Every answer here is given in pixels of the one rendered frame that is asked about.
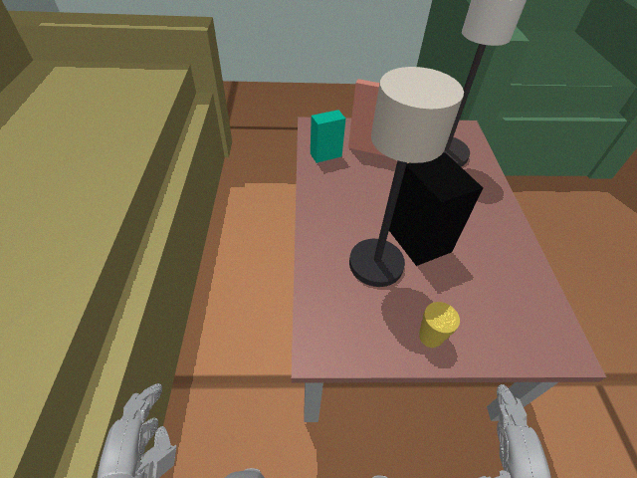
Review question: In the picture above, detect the right robot hand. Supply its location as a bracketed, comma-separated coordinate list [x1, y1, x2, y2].
[479, 384, 551, 478]

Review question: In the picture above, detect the coffee table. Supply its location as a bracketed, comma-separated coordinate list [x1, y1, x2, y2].
[292, 117, 606, 422]

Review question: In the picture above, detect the sofa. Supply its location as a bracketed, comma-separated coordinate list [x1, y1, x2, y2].
[0, 0, 232, 478]

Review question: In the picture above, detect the armchair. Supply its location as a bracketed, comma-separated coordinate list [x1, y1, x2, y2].
[417, 0, 637, 179]

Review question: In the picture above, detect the desk lamp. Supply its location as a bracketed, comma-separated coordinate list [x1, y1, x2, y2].
[443, 0, 527, 166]
[349, 67, 464, 287]

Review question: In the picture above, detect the left robot hand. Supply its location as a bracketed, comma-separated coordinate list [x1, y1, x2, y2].
[97, 383, 176, 478]

